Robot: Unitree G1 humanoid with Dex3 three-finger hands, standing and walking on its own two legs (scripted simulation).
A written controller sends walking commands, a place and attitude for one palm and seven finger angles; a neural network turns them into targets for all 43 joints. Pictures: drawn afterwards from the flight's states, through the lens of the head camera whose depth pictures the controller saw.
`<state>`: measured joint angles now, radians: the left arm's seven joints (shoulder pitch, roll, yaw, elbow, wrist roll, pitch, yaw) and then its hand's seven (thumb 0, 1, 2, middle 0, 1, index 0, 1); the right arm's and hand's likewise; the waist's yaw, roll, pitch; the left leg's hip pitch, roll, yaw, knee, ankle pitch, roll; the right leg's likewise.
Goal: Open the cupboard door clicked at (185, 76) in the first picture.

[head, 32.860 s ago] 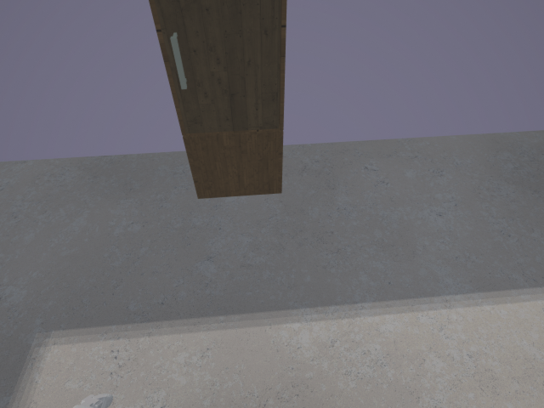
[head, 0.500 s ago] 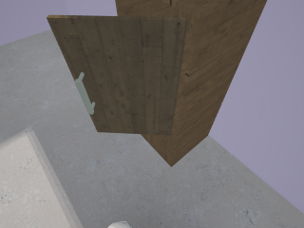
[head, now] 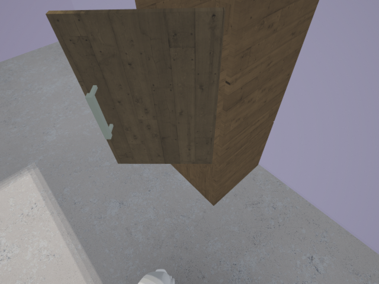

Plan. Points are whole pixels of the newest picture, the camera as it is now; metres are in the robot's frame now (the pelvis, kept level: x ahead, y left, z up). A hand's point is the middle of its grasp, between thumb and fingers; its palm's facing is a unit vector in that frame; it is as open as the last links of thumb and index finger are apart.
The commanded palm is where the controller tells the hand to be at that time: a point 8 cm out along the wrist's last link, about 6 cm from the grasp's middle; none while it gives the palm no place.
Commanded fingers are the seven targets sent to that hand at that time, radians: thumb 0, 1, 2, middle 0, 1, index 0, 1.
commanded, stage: come to a stop and stand still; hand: left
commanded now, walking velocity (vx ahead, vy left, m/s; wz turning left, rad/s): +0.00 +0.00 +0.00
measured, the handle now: (101, 113) +0.57 +0.30 -0.01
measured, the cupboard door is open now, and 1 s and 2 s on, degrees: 47 47 47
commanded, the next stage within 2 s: look again from close up in 0.46 s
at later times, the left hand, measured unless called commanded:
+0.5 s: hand out of the picture -0.01 +0.15 -0.15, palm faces +0.03 -0.98 -0.20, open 7.4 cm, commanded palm none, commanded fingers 0.00 0.90 0.90 -0.20 -0.30 -0.20 -0.30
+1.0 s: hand out of the picture +0.01 +0.15 -0.15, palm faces +0.03 -0.98 -0.19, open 7.4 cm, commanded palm none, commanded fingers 0.00 0.90 0.90 -0.20 -0.30 -0.20 -0.30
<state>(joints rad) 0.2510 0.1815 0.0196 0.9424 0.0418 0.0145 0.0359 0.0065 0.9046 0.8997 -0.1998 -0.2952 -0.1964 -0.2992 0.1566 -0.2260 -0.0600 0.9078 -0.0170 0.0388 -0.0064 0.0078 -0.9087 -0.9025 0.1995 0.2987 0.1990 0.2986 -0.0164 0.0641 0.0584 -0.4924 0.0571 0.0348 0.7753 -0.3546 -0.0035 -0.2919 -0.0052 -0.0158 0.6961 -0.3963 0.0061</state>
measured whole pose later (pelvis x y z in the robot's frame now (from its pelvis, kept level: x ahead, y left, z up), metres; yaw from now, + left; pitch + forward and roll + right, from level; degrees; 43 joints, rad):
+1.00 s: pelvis +0.01 -0.02 +0.02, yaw +1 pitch +0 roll +1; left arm 0.29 0.16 -0.01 1.10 0.02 -0.02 0.03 0.01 0.90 0.90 -0.20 -0.30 -0.20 -0.30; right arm 0.24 -0.16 0.02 1.12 -0.01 -0.02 -0.03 0.01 -0.92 -0.90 0.20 0.30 0.20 0.30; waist 0.00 -0.01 0.02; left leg -0.24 0.01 0.03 0.46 -0.22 0.00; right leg -0.17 0.00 -0.03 0.47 -0.31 -0.02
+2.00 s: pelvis +0.02 +0.05 +0.02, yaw +2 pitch +1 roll +3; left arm 0.31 0.14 0.03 0.97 0.04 -0.01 0.05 0.01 0.90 0.90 -0.20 -0.30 -0.20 -0.30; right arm 0.22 -0.21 -0.04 0.97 -0.02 0.08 0.01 0.01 -0.92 -0.90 0.20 0.30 0.20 0.30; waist 0.02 0.02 0.03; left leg -0.52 -0.02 0.05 1.05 -0.36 -0.03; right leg -0.22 -0.10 -0.11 0.54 -0.34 -0.01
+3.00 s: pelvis +0.02 +0.07 +0.03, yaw +3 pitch -1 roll +0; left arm 0.27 0.15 0.01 1.11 0.01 -0.01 0.03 0.01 0.93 0.90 -0.20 -0.30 -0.20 -0.30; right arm 0.28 -0.10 0.01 1.17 -0.01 0.01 -0.04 0.02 -0.93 -0.90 0.20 0.30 0.20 0.30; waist 0.00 -0.01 0.03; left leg -0.16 0.04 0.05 0.42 -0.23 -0.02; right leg -0.16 0.04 -0.09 0.41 -0.24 -0.07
